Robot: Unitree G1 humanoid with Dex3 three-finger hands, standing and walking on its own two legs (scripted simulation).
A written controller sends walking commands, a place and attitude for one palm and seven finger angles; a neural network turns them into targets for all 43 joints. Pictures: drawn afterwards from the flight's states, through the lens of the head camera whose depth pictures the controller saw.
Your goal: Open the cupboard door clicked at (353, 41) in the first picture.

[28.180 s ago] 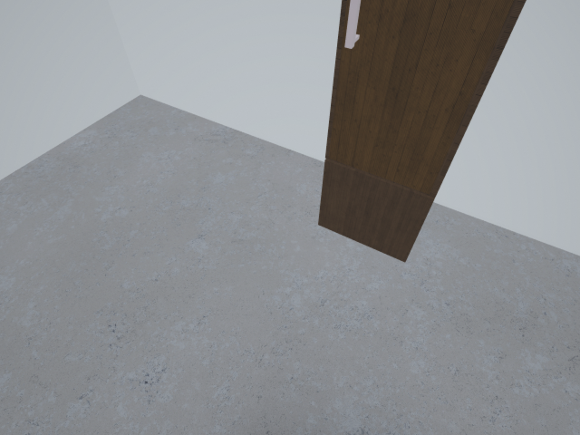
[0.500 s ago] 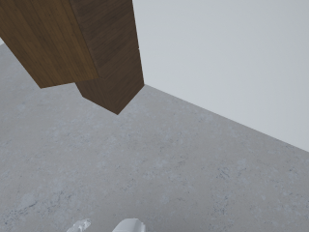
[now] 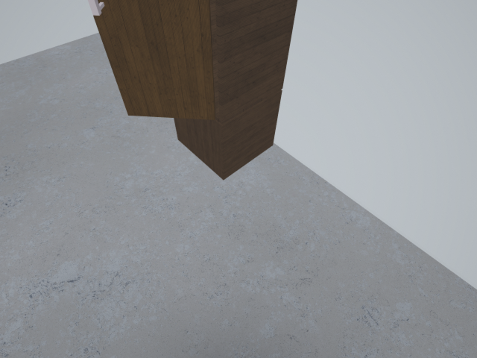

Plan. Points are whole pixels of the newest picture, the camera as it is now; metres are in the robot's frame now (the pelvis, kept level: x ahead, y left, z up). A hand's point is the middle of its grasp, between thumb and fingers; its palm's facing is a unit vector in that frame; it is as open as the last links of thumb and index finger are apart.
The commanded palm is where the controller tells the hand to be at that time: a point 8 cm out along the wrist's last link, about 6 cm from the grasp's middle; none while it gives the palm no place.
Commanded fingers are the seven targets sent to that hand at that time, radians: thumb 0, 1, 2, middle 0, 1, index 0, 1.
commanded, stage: take the last steps up to it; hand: left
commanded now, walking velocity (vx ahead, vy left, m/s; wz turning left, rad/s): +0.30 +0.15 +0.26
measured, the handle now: out of the picture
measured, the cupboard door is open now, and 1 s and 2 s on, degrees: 44 44 44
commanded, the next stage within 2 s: come to a stop and stand still in 1.14 s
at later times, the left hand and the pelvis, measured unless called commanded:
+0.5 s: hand out of the picture +0.04 +0.21 -0.18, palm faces +0.25 -0.95 -0.17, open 7.3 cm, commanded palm none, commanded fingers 0.00 0.90 0.90 -0.20 -0.30 -0.20 -0.30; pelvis +0.14 +0.06 -0.01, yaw +9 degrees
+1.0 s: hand (122, 225) +0.40 +0.32 -0.16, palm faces +0.13 -0.97 -0.22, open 7.3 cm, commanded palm none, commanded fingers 0.00 0.90 0.90 -0.20 -0.30 -0.20 -0.30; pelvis +0.31 +0.13 -0.01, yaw +7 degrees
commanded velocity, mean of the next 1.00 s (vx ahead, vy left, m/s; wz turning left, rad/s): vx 0.29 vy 0.15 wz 0.07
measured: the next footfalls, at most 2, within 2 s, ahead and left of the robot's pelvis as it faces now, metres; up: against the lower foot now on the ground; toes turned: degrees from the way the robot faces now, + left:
right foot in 0.12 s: +0.07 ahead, -0.13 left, +0.00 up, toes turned -4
left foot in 0.52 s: +0.26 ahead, +0.21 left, +0.00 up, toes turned +17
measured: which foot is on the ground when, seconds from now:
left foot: down 0.00-0.12, up 0.14-0.50, down 0.52-0.98, up 1.00-1.00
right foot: up 0.00-0.10, down 0.12-0.52, up 0.54-0.96, down 0.98-1.00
